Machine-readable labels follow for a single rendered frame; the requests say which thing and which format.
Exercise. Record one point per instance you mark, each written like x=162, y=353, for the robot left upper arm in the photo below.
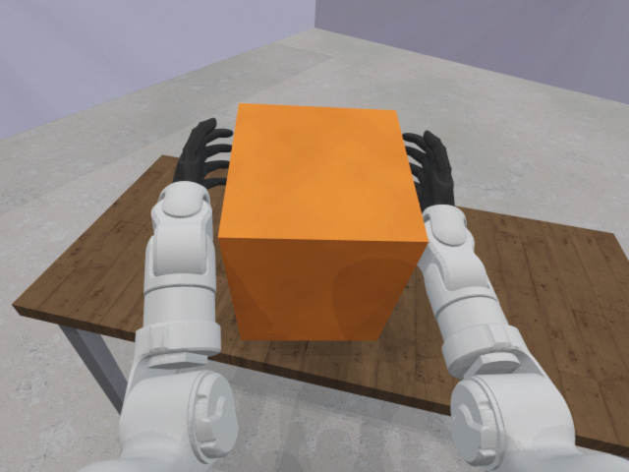
x=176, y=423

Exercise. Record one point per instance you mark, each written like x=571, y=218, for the left robot hand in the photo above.
x=191, y=165

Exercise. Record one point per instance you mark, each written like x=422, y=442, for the robot right upper arm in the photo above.
x=519, y=423

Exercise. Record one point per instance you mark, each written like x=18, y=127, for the robot left forearm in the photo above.
x=179, y=329

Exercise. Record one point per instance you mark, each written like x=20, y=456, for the robot right forearm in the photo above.
x=477, y=337

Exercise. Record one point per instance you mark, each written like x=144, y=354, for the carton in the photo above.
x=321, y=226

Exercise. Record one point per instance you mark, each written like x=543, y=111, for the right robot hand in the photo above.
x=436, y=183

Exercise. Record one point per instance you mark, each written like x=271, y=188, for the table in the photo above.
x=565, y=288

